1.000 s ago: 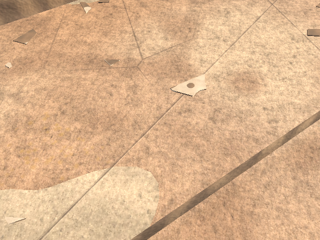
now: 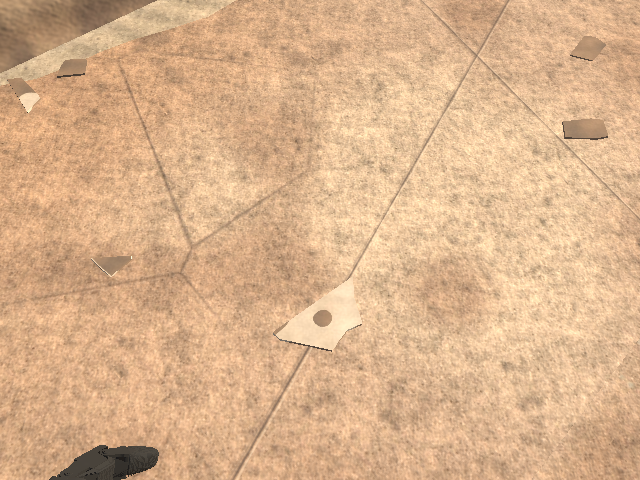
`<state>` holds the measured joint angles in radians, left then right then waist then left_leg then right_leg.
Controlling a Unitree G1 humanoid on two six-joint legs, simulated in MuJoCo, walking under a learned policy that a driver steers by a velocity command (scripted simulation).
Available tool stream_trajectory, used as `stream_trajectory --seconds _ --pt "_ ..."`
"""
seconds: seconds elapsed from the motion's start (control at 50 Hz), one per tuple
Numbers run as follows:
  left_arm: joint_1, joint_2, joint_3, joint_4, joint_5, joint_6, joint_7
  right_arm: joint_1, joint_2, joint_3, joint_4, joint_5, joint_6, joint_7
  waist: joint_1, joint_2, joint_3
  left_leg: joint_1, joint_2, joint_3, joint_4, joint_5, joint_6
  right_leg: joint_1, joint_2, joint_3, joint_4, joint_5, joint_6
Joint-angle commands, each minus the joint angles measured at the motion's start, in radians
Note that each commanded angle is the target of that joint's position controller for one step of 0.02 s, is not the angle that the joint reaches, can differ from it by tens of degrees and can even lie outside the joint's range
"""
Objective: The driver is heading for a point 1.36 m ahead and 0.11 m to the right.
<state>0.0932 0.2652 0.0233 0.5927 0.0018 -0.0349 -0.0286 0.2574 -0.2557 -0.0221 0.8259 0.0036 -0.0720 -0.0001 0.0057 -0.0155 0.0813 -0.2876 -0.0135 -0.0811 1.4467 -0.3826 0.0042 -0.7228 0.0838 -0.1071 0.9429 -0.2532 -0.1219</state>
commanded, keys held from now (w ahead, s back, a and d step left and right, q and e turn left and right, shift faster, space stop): e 0.44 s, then no key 0.52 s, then w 0.04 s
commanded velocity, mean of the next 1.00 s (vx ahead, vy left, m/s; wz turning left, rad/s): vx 0.06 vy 0.00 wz -0.38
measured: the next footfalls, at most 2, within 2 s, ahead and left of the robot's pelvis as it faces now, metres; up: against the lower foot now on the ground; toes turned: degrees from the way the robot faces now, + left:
left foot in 0.48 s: +0.26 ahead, +0.14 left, +0.00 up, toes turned -23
right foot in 0.82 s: +0.16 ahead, -0.04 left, +0.00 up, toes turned -19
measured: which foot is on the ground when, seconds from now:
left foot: up 0.00-0.46, down 0.48-1.00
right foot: down 0.00-0.48, up 0.50-0.80, down 0.82-1.00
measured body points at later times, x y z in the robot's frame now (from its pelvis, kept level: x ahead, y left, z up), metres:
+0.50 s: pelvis +0.14 +0.06 +0.06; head +0.16 +0.06 +0.51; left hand +0.37 +0.27 -0.03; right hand +0.23 -0.24 -0.03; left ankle +0.22 +0.16 -0.67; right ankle +0.14 -0.05 -0.66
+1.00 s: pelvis +0.16 +0.06 +0.07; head +0.16 +0.06 +0.52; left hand +0.40 +0.21 -0.01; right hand +0.17 -0.20 -0.05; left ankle +0.22 +0.16 -0.66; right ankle +0.13 -0.03 -0.66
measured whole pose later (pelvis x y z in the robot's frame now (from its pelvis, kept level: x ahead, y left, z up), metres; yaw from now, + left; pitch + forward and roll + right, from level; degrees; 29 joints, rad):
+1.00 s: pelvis +0.16 +0.06 +0.07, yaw -22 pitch -1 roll +0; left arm 0.17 0.19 0.00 0.64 0.02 0.00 0.00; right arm 0.23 -0.22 0.00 0.78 -0.01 0.00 -0.04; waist -0.03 0.02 0.00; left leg -0.26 -0.01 -0.01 0.49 -0.22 0.01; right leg -0.23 0.05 0.02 0.49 -0.25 -0.04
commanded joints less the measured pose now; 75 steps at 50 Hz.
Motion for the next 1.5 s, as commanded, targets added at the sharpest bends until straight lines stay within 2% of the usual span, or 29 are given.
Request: stream_trajectory --seconds 0.02,0.08,0.14,0.2,0.32,0.44,0.46,0.48,0.5,0.52,0.56,0.62,0.7,0.74,0.82,0.84,0.86,0.9,1.0,1.06,1.12,1.22,1.26,1.28,1.3,1.32,1.34,1.38,1.5 --pt "0.123 0.103 0.046 -0.014 -0.013 -0.027 0.014 -0.012 -0.057 -0.009 -0.158 0.012 -0.009 -0.001 -0.026 0.085 -0.191 -0.327 0.022 -0.052 0.272 -0.027 0.042 0.435 -0.233 0.579 -0.51 0.325 -0.136" --pt "0.057 0.079 0.043 -0.034 -0.024 -0.041 0.013 -0.023 -0.074 -0.004 -0.207 -0.007 0.018 -0.023 -0.083 0.036 -0.101 -0.316 0.069 -0.028 0.017 0.017 0.019 0.307 -0.167 0.41 -0.593 0.452 -0.132" --pt "0.122 0.121 0.053 -0.018 -0.003 -0.057 0.018 -0.066 -0.091 -0.008 -0.217 -0.032 0.035 -0.053 -0.053 0.017 -0.145 -0.344 0.056 0.011 -0.104 0.088 -0.022 0.332 -0.18 0.388 -0.613 0.668 -0.145" --pt "0.135 0.154 0.056 -0.029 -0.002 -0.02 0.044 -0.116 -0.084 -0.01 -0.24 -0.027 0.052 -0.066 -0.046 -0.028 -0.197 -0.391 0.035 0.007 -0.218 0.168 -0.061 0.385 -0.174 0.4 -0.6 0.537 -0.131" --pt "0.119 0.168 0.06 -0.073 -0.013 0.039 0.067 -0.255 -0.056 -0.003 -0.279 -0.013 0.067 -0.053 0.013 -0.141 -0.194 -0.36 -0.007 -0.009 -0.563 0.196 -0.074 0.427 -0.166 0.523 -0.599 -0.006 -0.084" --pt "0.102 0.153 0.064 -0.079 -0.029 0.072 0.065 -0.17 -0.083 -0.024 -0.234 0.005 0.034 -0.025 -0.005 -0.184 -0.212 -0.098 -0.033 -0.003 -0.967 0.158 -0.038 0.502 -0.162 0.618 -0.455 0.259 -0.053" --pt "0.096 0.132 0.059 -0.08 -0.034 0.076 0.065 -0.117 -0.1 -0.033 -0.212 0.0 0.029 -0.021 -0.021 -0.157 -0.223 0.014 0.016 -0.009 -1.058 0.273 -0.014 0.465 -0.127 0.587 -0.396 0.211 -0.018" --pt "0.156 0.065 0.041 -0.078 -0.021 0.078 0.059 -0.114 -0.152 -0.043 -0.221 -0.019 0.033 -0.022 0.017 0.027 -0.269 0.155 0.208 -0.17 -1.058 0.412 0.06 0.366 -0.035 0.465 -0.194 -0.109 0.036" --pt "0.195 0.076 0.04 -0.098 -0.014 0.069 0.054 -0.146 -0.193 -0.05 -0.224 -0.048 0.05 -0.026 0.074 0.285 -0.183 0.181 0.349 -0.406 -1.104 0.653 0.226 0.137 0.115 0.296 -0.058 -0.412 0.105" --pt "0.201 0.159 0.06 -0.087 0.002 0.054 0.052 -0.113 -0.164 -0.052 -0.225 -0.04 0.05 -0.029 0.044 0.299 -0.206 0.157 0.424 -0.507 -1.123 0.628 0.32 0.095 0.044 0.272 0.149 -0.401 0.159" --pt "0.149 0.173 0.07 -0.044 -0.017 0.065 0.058 -0.137 -0.082 -0.027 -0.242 -0.02 0.054 -0.043 0.014 0.137 -0.173 0.136 0.298 -0.309 -1.077 0.509 0.248 0.084 0.011 0.284 0.266 -0.271 0.198" --pt "0.108 0.072 0.035 -0.051 -0.016 0.088 0.067 -0.118 -0.085 -0.019 -0.219 -0.008 0.079 -0.062 0.006 0.146 -0.139 0.116 0.179 -0.132 -1.075 0.544 0.21 0.101 0.042 0.204 0.19 -0.177 0.225" --pt "0.044 0.023 0.01 -0.06 -0.015 0.082 0.055 -0.073 -0.101 -0.027 -0.194 -0.008 0.106 -0.068 -0.04 0.217 -0.18 0.166 0.171 -0.113 -1.079 0.414 0.218 0.242 -0.006 0.118 -0.154 -0.187 0.216" --pt "0.045 0.048 0.015 -0.055 -0.005 0.069 0.043 -0.074 -0.119 -0.028 -0.196 -0.01 0.102 -0.065 -0.049 0.229 -0.205 0.155 0.228 -0.177 -1.077 0.429 0.241 0.344 -0.042 0.124 -0.234 -0.112 0.19" --pt "0.082 0.052 0.017 -0.032 0.018 0.053 0.029 -0.044 -0.099 -0.014 -0.159 0.007 0.081 -0.047 -0.008 0.15 -0.171 0.008 0.189 -0.148 -1.043 0.4 0.173 0.604 -0.073 0.156 -0.564 0.16 0.099" --pt "0.099 0.099 0.024 -0.046 0.031 0.053 0.036 -0.039 -0.08 -0.007 -0.159 -0.008 0.065 -0.039 -0.012 0.053 -0.198 -0.072 0.147 -0.105 -0.979 0.273 0.111 0.705 -0.175 0.261 -0.549 0.305 0.059" --pt "0.065 0.116 0.028 -0.028 0.039 0.051 0.033 -0.006 -0.03 0.005 -0.157 -0.013 0.056 -0.034 -0.071 -0.17 -0.203 -0.03 0.057 0.005 -0.967 0.088 0.052 0.586 -0.238 0.314 -0.555 0.225 -0.014" --pt "0.015 -0.009 -0.006 -0.043 0.031 0.034 0.026 -0.084 -0.06 0.0 -0.145 -0.025 0.06 -0.036 -0.035 -0.105 -0.128 0.034 0.053 0.009 -0.989 0.124 0.005 0.471 -0.215 0.324 -0.621 -0.047 -0.011" --pt "0.093 0.055 0.013 -0.005 0.017 0.019 0.041 -0.051 -0.062 -0.006 -0.087 -0.011 0.057 -0.038 -0.007 -0.068 -0.075 0.01 0.013 0.043 -0.989 0.062 0.026 0.472 -0.157 0.297 -0.636 -0.268 0.03" --pt "0.185 0.135 0.041 0.02 -0.002 0.018 0.049 -0.103 -0.074 -0.016 -0.107 0.007 0.032 -0.028 0.035 -0.14 -0.001 -0.194 -0.007 0.101 -0.795 -0.049 0.037 0.524 -0.32 0.54 -0.768 -0.551 -0.086" --pt "0.2 0.13 0.046 0.032 -0.006 -0.002 0.049 -0.111 -0.092 -0.028 -0.113 0.014 0.008 -0.001 0.031 -0.118 0.005 -0.311 0.059 0.044 -0.631 -0.094 0.066 0.596 -0.39 0.611 -0.79 -0.435 -0.135" --pt "0.117 0.144 0.053 0.022 -0.034 -0.003 0.023 -0.046 -0.061 -0.013 -0.07 0.01 -0.014 0.035 -0.038 -0.074 -0.048 0.017 0.014 0.141 -0.907 0.117 0.07 0.446 -0.257 0.357 -0.736 -0.207 -0.076" --pt "0.124 0.116 0.044 0.028 -0.023 -0.001 0.015 0.089 -0.097 -0.03 -0.016 0.012 -0.008 0.03 -0.089 -0.058 -0.092 0.234 -0.011 0.147 -0.938 0.159 0.055 0.33 -0.205 0.303 -0.615 -0.227 -0.038" --pt "0.102 0.061 0.025 0.016 -0.013 -0.006 0.01 0.178 -0.136 -0.04 -0.002 0.015 -0.008 0.021 -0.125 0.015 -0.105 0.339 0.094 0.0 -1.004 0.073 0.086 0.23 -0.149 0.24 -0.433 -0.199 0.013" --pt "0.109 -0.003 0.005 -0.023 -0.009 -0.019 0.009 0.244 -0.246 -0.06 -0.009 0.009 -0.007 0.01 -0.125 0.259 -0.145 0.447 0.315 -0.392 -1.179 -0.185 0.205 0.041 -0.032 0.101 -0.08 -0.218 0.099" --pt "0.106 0.067 0.023 -0.037 -0.03 -0.031 0.019 0.241 -0.259 -0.063 -0.019 -0.005 -0.011 0.014 -0.123 0.269 -0.103 0.384 0.411 -0.652 -1.295 -0.386 0.308 -0.08 -0.036 0.177 0.13 -0.302 0.113" --pt "0.118 0.111 0.035 -0.027 -0.044 -0.041 0.02 0.171 -0.208 -0.048 -0.037 -0.003 -0.018 0.011 -0.089 0.186 -0.023 0.34 0.399 -0.596 -1.291 -0.387 0.292 -0.148 -0.096 0.211 0.219 -0.22 0.104" --pt "0.114 0.107 0.036 0.0 -0.021 -0.055 0.02 0.111 -0.165 -0.034 -0.054 -0.008 -0.023 0.009 -0.059 0.104 -0.006 0.306 0.312 -0.399 -1.283 -0.168 0.235 -0.154 -0.149 0.187 0.213 -0.06 0.094" --pt "0.037 0.063 0.033 -0.015 -0.012 -0.052 0.004 0.176 -0.123 -0.015 -0.023 -0.006 -0.014 0.004 -0.065 0.084 -0.016 0.3 0.21 -0.109 -1.3 0.402 0.2 -0.123 -0.171 0.115 0.057 0.168 0.124"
